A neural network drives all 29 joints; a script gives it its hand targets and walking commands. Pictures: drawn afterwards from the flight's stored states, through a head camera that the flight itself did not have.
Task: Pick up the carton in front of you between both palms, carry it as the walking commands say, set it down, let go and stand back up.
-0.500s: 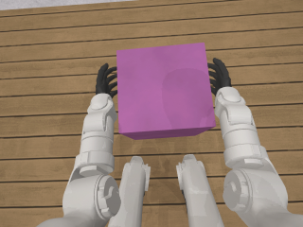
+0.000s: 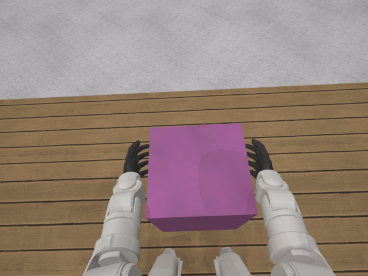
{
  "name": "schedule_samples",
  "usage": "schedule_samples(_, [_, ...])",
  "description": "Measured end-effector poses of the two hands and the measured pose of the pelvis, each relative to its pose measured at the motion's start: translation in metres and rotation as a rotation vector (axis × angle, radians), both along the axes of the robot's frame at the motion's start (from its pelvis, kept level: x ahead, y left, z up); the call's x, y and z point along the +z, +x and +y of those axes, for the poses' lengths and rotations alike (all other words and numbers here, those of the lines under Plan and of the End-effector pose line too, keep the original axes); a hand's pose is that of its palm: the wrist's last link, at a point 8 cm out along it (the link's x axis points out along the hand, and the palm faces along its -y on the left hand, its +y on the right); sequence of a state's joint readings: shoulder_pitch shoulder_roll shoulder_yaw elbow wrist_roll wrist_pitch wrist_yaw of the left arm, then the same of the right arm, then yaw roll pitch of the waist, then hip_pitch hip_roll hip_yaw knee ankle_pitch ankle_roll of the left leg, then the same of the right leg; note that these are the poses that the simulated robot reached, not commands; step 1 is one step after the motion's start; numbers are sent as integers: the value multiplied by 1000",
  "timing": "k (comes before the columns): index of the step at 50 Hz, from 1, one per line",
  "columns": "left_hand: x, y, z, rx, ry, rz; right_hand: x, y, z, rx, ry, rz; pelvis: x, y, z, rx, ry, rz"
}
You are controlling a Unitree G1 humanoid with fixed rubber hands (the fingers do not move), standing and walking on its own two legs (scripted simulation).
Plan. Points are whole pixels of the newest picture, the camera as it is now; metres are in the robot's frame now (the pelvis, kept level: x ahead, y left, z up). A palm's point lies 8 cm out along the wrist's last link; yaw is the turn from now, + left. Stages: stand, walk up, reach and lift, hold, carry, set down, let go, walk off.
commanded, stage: reach and lift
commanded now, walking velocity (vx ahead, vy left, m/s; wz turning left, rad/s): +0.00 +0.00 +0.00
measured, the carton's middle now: (197, 183) +0.36 +0.00 -0.11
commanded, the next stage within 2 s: hold in 1.52 s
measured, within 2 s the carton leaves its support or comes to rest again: neither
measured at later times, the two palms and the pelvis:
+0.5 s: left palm (108, 159) +0.33 +0.15 +0.11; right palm (287, 160) +0.32 -0.15 +0.10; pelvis +0.04 +0.00 +0.09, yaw +0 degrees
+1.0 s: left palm (104, 158) +0.32 +0.15 +0.13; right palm (293, 158) +0.32 -0.15 +0.12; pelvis +0.02 +0.00 +0.10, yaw +0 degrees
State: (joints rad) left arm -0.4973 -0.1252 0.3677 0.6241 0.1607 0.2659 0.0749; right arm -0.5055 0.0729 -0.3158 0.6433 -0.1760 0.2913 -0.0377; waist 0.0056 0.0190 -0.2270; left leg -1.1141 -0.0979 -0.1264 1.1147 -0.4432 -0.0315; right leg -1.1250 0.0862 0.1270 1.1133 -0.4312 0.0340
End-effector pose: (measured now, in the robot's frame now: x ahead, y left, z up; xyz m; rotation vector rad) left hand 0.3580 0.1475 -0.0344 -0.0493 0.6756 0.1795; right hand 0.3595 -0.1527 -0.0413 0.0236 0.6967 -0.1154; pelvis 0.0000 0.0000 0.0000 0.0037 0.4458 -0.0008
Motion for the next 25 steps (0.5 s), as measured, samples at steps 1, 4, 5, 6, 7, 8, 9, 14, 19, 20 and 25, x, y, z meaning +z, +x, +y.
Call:
schedule_samples(1, [6,-1,0,-2,0,0,6,-2,0,-1,-1,0,5,2,0,0,0,-13])
schedule_samples(4, [24,-6,0,-6,1,-1,24,-7,0,-4,-2,-1,21,9,1,0,-1,-53])
schedule_samples(5, [29,-7,0,-7,1,-1,30,-9,0,-5,-2,-1,26,11,1,0,-1,-67])
schedule_samples(6, [35,-9,0,-9,2,-1,36,-11,0,-6,-2,-1,31,13,1,0,-2,-81])
schedule_samples(7, [41,-10,0,-10,2,-2,42,-12,0,-7,-3,-2,36,15,1,-1,-2,-96])
schedule_samples(8, [47,-12,0,-11,2,-2,48,-14,0,-8,-3,-2,41,18,1,-1,-2,-112])
schedule_samples(9, [53,-13,0,-12,2,-3,54,-16,0,-9,-4,-3,46,20,1,-1,-3,-128])
schedule_samples(14, [83,-19,1,-17,2,-10,84,-22,1,-12,-7,-11,66,29,2,-4,-4,-213])
schedule_samples(19, [113,-25,2,-26,8,-21,115,-29,2,-14,-11,-21,82,36,2,-4,-6,-306])
schedule_samples(20, [119,-26,3,-31,12,-23,121,-30,3,-14,-12,-24,85,37,2,-3,-6,-324])
schedule_samples(25, [144,-31,4,-51,27,-31,146,-38,4,-12,-26,-32,93,38,2,-1,-7,-411])
